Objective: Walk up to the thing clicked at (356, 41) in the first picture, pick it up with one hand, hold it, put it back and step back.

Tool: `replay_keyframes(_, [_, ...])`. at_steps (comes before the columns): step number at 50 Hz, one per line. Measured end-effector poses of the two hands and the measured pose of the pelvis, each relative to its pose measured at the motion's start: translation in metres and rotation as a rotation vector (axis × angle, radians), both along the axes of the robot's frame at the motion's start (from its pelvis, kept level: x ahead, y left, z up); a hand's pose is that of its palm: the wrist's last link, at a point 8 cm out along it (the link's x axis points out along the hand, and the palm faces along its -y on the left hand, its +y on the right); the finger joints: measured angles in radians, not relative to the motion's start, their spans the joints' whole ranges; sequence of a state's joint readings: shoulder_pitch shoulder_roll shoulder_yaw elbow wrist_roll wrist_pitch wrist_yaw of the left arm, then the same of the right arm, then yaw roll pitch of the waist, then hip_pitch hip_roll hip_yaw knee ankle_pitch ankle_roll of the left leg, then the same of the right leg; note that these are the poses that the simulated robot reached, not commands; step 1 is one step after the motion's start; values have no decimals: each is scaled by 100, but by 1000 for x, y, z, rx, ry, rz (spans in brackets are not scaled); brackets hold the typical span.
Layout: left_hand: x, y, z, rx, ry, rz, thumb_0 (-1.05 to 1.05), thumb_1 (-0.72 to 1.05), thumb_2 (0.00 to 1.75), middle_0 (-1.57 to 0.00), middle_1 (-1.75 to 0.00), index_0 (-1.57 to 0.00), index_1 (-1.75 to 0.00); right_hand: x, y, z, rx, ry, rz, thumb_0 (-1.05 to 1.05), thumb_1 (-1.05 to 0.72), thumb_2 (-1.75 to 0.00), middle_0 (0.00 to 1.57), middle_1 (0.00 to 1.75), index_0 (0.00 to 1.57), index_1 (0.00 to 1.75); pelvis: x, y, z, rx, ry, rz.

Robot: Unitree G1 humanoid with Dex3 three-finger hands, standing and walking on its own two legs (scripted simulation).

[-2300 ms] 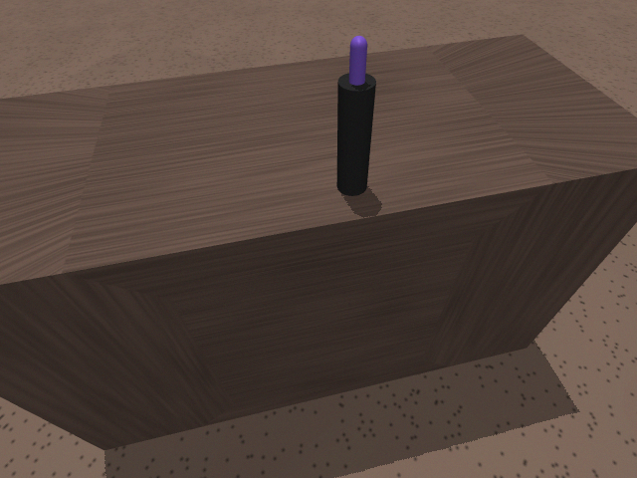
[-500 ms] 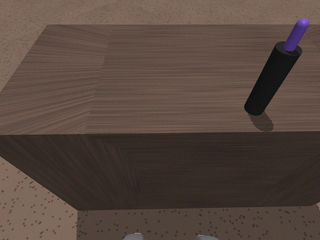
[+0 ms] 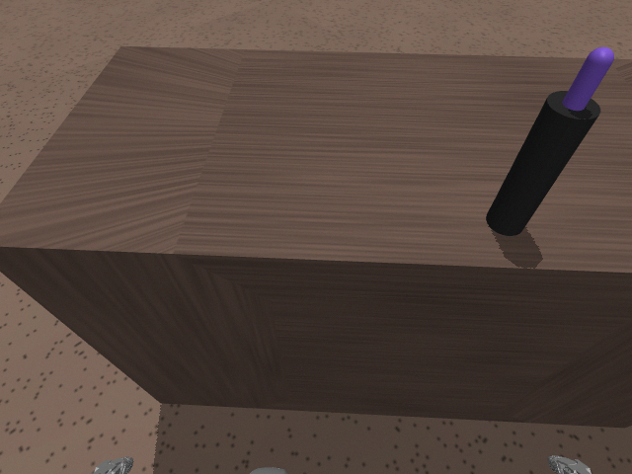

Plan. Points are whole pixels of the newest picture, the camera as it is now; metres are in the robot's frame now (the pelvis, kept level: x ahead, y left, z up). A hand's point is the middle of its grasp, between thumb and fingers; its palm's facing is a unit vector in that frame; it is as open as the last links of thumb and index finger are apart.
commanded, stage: walk up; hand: right
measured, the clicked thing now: (544, 153) +0.44 -0.23 +0.17
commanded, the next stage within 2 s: stand in 1.02 s
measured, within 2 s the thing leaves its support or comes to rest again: neither
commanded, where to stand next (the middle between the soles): +0.06 +0.00 m, yaw -2 degrees
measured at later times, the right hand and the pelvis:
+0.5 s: hand out of the picture +0.07 -0.26 -0.13, palm faces -0.04 +0.94 -0.35, open 7.4 cm; pelvis -0.01 +0.00 +0.02, yaw +1 degrees
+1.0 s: hand out of the picture +0.10 -0.25 -0.13, palm faces -0.05 +0.94 -0.33, open 7.4 cm; pelvis +0.01 -0.01 +0.03, yaw +1 degrees
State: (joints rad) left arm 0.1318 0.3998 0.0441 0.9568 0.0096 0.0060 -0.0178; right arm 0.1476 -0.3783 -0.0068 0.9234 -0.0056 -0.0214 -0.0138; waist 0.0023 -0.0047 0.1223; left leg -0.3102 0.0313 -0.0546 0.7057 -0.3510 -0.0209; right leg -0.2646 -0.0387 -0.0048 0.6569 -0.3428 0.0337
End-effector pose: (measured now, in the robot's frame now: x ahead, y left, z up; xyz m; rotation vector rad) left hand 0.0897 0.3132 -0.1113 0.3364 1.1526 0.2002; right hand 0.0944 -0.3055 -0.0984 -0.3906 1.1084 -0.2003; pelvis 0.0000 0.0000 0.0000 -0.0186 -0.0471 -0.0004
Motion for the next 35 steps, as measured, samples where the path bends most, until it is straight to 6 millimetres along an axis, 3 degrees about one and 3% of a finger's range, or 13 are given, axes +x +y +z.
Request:
replay_keyframes(7, [-10,-12,12,-10,19,8,0,90,90,-20,-30,-21,-30,-11,-1,-3,47,42,-9,1,-90,-90,20,30,20,29,-3,-3,10,19,-7,7])
replay_keyframes(18, [-5,-20,17,-42,9,27,0,90,90,-20,-30,-21,-30,-26,6,3,66,98,-26,1,-90,-90,20,30,20,29,-5,-5,22,15,-8,11])
replay_keyframes(35, [-21,-18,14,-46,77,57,0,90,90,-20,-30,-21,-30,-18,5,8,58,111,-36,1,-90,-90,20,30,20,29,-1,-4,26,12,7,13])
